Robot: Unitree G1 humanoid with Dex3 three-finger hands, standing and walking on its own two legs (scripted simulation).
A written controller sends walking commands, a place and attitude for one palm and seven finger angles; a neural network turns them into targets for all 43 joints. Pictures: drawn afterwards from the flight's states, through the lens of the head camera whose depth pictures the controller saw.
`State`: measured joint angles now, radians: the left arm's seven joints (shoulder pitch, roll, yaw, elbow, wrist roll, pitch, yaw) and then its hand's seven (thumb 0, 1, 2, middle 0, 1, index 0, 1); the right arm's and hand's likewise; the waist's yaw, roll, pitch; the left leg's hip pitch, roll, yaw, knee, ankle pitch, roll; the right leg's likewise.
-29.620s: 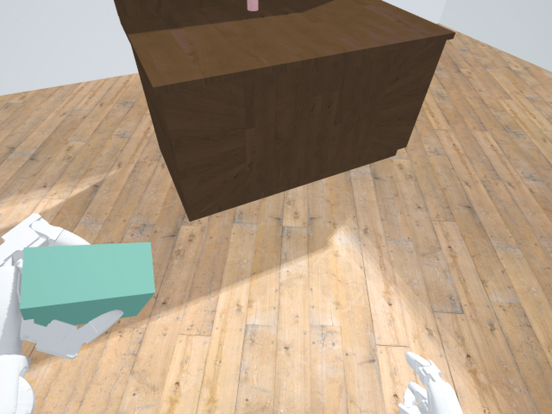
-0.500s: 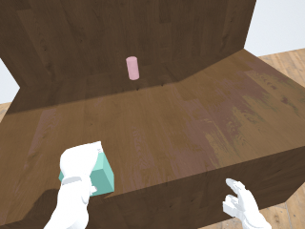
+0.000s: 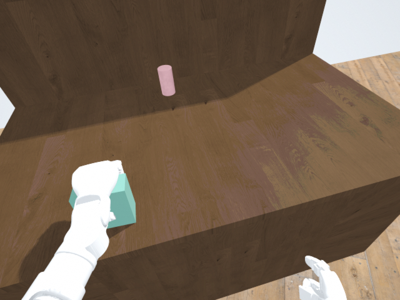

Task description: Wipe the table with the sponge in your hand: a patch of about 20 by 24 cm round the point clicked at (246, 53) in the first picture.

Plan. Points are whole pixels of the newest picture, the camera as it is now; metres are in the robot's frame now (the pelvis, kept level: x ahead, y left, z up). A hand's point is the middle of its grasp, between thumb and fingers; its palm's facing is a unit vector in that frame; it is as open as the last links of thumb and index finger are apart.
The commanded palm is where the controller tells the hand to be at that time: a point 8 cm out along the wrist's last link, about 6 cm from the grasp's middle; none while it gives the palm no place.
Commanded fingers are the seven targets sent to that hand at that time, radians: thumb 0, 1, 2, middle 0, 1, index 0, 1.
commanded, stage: wipe forward along the middle lane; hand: left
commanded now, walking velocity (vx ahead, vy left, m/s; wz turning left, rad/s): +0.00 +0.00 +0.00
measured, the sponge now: (108, 208) +0.30 +0.26 +0.01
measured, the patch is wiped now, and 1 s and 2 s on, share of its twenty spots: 0.90 0.90 0.90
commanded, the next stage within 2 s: slide back across to the first lane in 0.90 s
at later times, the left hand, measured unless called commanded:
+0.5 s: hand (104, 175) +0.36 +0.28 +0.05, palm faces -0.10 -0.01 -1.00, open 9.9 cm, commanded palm +0.35 +0.28 +0.09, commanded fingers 0.00 0.10 1.30 -1.20 -1.60 -1.20 -1.60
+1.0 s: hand (101, 160) +0.41 +0.31 +0.05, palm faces -0.09 -0.01 -1.00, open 9.9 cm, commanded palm +0.39 +0.31 +0.09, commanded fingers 0.00 0.10 1.30 -1.20 -1.60 -1.20 -1.60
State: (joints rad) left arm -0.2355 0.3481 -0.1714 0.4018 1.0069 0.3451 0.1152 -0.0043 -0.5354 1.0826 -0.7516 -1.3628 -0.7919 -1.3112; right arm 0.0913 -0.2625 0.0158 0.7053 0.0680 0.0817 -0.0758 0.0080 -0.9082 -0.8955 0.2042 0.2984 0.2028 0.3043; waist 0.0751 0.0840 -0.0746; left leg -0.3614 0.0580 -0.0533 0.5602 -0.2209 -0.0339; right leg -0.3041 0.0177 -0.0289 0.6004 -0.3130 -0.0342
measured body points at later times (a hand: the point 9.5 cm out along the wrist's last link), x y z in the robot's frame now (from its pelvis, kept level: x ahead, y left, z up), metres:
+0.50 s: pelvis +0.00 +0.00 +0.00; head +0.01 -0.03 +0.45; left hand +0.36 +0.28 +0.10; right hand +0.15 -0.25 -0.13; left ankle +0.05 +0.17 -0.73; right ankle +0.00 -0.10 -0.73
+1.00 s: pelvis +0.01 +0.02 +0.00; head +0.03 +0.01 +0.45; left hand +0.41 +0.31 +0.11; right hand +0.13 -0.24 -0.13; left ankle +0.05 +0.17 -0.73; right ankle +0.00 -0.10 -0.73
